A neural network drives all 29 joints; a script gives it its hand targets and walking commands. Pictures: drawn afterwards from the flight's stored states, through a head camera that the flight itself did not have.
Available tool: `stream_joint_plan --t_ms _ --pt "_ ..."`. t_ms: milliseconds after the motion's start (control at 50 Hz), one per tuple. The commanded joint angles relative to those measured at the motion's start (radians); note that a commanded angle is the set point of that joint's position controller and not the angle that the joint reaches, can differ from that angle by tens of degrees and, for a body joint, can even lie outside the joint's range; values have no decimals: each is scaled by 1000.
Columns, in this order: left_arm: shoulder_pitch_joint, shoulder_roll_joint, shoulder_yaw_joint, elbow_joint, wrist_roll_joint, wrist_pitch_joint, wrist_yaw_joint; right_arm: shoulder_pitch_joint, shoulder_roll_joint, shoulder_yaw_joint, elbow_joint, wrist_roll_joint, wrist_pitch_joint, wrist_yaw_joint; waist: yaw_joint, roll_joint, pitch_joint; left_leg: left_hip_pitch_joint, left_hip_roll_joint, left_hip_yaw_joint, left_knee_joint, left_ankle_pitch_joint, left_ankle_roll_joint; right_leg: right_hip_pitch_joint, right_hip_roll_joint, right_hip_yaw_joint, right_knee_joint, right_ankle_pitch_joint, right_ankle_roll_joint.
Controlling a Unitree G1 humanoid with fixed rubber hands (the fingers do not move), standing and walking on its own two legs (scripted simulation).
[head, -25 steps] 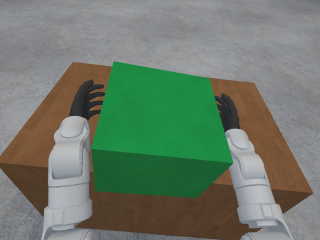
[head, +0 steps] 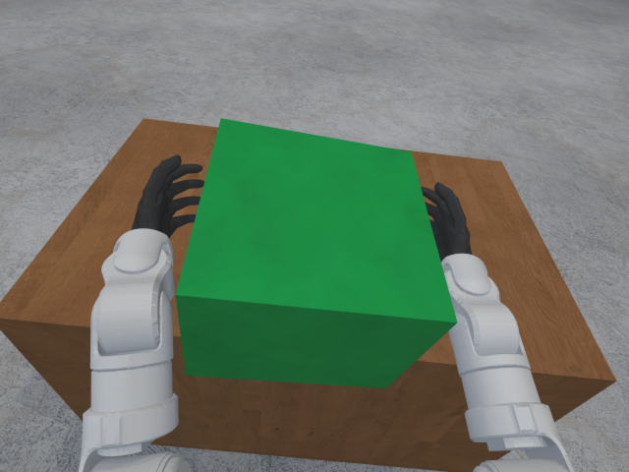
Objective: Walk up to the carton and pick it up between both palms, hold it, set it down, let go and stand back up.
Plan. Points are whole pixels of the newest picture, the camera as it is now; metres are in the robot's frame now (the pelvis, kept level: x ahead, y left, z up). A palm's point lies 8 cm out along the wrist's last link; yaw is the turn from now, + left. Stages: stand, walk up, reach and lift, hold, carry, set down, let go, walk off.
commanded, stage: hold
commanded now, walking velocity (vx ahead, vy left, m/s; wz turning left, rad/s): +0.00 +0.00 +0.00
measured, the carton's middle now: (305, 256) +0.36 +0.00 +0.12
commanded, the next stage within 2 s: none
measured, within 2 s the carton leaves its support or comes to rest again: neither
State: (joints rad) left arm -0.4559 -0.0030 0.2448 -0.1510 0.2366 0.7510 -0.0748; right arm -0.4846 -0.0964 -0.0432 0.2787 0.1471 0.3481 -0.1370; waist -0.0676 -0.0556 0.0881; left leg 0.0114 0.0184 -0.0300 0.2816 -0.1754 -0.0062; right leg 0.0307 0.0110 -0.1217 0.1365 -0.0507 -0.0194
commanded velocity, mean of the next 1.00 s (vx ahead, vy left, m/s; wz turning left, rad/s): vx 0.00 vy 0.00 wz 0.00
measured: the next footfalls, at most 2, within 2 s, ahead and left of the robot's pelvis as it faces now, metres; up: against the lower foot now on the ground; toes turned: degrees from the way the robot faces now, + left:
none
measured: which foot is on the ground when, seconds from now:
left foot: down 0.00-1.00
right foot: down 0.00-1.00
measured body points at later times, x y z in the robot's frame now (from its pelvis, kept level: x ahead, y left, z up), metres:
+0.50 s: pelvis +0.00 +0.01 +0.00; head -0.01 +0.04 +0.45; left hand +0.36 +0.17 +0.18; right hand +0.36 -0.17 +0.16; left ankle +0.00 +0.12 -0.75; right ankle +0.03 -0.11 -0.75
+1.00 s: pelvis +0.00 +0.00 +0.00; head -0.01 +0.03 +0.45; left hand +0.36 +0.17 +0.17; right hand +0.36 -0.17 +0.15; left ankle +0.00 +0.12 -0.75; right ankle +0.03 -0.11 -0.75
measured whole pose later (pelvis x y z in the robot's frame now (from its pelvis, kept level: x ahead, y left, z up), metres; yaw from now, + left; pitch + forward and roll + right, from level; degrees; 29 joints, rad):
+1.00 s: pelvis +0.00 +0.00 +0.00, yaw +0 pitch -7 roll -1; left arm -0.43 -0.01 0.23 -0.19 0.24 0.77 -0.07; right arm -0.46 -0.10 -0.03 0.25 0.17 0.36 -0.14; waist -0.07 -0.06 0.08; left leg 0.02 0.02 -0.03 0.28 -0.18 0.00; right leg 0.04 0.01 -0.12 0.13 -0.05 -0.02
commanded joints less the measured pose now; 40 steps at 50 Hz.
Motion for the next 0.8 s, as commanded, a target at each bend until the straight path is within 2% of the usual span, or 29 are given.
stream_joint_plan --t_ms 0,40,80,100,120,140,160,180,200,220,260,280,300,320,340,380,400,420,480,520,560,580,600,640,660,720,780 --pt "-524 -291 -455 -196 -122 -76 -89 -589 326 298 -319 63 -80 79 -23 76 -445 -12 -52 33 -14 306 -26 274 31 25 68 275 22" --pt "-496 -297 -449 -186 -117 -69 -95 -570 332 302 -338 68 -73 72 -25 69 -445 -20 -54 28 -12 357 -20 293 24 34 68 330 24" --pt "-469 -295 -405 -136 -100 -59 -107 -549 329 309 -307 66 -62 70 -16 52 -388 -51 -54 28 -28 313 -20 317 23 31 64 321 30" --pt "-499 -287 -411 -153 -107 -61 -110 -552 319 294 -301 60 -62 69 -23 49 -394 -67 -54 24 -35 275 -19 317 26 33 59 275 28" --pt "-491 -297 -432 -179 -106 -61 -108 -540 323 299 -304 63 -62 69 -26 72 -386 -49 -54 26 -32 297 -24 292 23 32 58 287 23" --pt "-495 -295 -440 -187 -117 -59 -107 -545 314 294 -315 62 -65 69 -35 65 -395 -24 -52 18 -28 308 -35 281 28 28 56 280 16" --pt "-501 -284 -436 -158 -116 -57 -106 -572 309 305 -310 73 -61 72 -22 78 -385 -25 -55 24 -33 270 -32 261 25 31 50 237 19" --pt "-506 -293 -437 -153 -107 -56 -102 -582 308 288 -312 69 -60 76 -23 91 -371 -30 -47 26 -34 247 -34 258 29 23 51 203 15" --pt "-506 -301 -433 -152 -104 -59 -99 -593 308 298 -317 67 -64 81 -13 74 -358 -49 -47 28 -39 236 -32 257 32 15 53 183 14" --pt "-533 -293 -436 -154 -107 -63 -95 -614 307 289 -304 72 -67 84 -15 92 -367 -56 -49 36 -45 215 -29 236 33 17 56 158 14" --pt "-551 -304 -421 -113 -111 -59 -93 -634 303 276 -286 59 -68 92 -6 78 -344 -74 -41 29 -46 171 -30 230 35 12 56 125 5" --pt "-549 -302 -432 -147 -111 -66 -88 -618 300 268 -278 51 -74 93 -18 97 -358 -62 -42 34 -40 199 -35 240 37 11 65 144 8" --pt "-533 -305 -435 -171 -105 -71 -83 -613 296 275 -292 56 -84 98 -14 95 -392 -25 -40 31 -35 246 -42 237 42 12 64 173 6" --pt "-540 -304 -456 -196 -119 -80 -80 -630 302 291 -334 66 -95 95 -25 77 -446 -11 -47 34 -17 290 -36 247 44 16 69 213 15" --pt "-547 -315 -476 -231 -119 -83 -78 -630 313 307 -352 77 -99 93 -27 88 -470 1 -48 32 -6 346 -35 254 47 24 69 273 14" --pt "-535 -322 -497 -240 -127 -83 -77 -630 317 315 -380 75 -98 90 -26 97 -531 41 -49 27 6 383 -40 262 47 25 68 291 18" --pt "-542 -320 -490 -220 -128 -79 -79 -633 308 302 -376 59 -89 86 -31 94 -512 24 -47 24 -1 355 -39 260 48 24 65 264 15" --pt "-539 -310 -462 -183 -114 -73 -79 -636 309 294 -341 41 -82 88 -22 78 -457 -3 -46 29 -13 310 -32 249 37 23 60 224 16" --pt "-511 -290 -409 -129 -91 -48 -86 -561 300 253 -238 48 -60 95 -11 80 -325 -63 -39 35 -42 214 -31 234 31 17 45 151 17" --pt "-506 -290 -392 -112 -80 -38 -91 -573 294 250 -222 54 -56 102 -9 71 -316 -68 -39 37 -55 170 -30 223 28 16 43 118 14" --pt "-479 -313 -408 -150 -87 -38 -93 -584 290 274 -289 68 -68 93 -14 59 -382 -33 -45 31 -35 287 -36 271 32 27 53 239 20" --pt "-498 -317 -406 -160 -93 -45 -97 -602 302 293 -321 68 -73 89 -4 43 -409 -24 -49 29 -32 299 -26 285 31 32 56 264 23" --pt "-505 -310 -414 -173 -92 -49 -98 -615 307 306 -334 75 -72 85 -4 62 -418 -7 -53 28 -22 336 -27 291 32 33 61 296 21" --pt "-519 -292 -414 -155 -92 -53 -96 -617 318 305 -322 83 -72 84 -5 58 -411 -15 -53 35 -26 282 -25 262 27 29 61 245 23" --pt "-525 -299 -424 -165 -95 -53 -94 -630 317 308 -334 87 -72 83 7 64 -418 -16 -51 33 -27 278 -17 260 26 31 62 238 21" --pt "-509 -300 -427 -175 -107 -63 -96 -592 321 309 -333 66 -76 78 -18 58 -427 -27 -54 36 -20 299 -20 294 28 30 70 280 27" --pt "-493 -310 -458 -207 -118 -66 -99 -592 327 317 -383 70 -81 67 -26 68 -472 -8 -52 24 -8 358 -27 297 35 30 76 317 27"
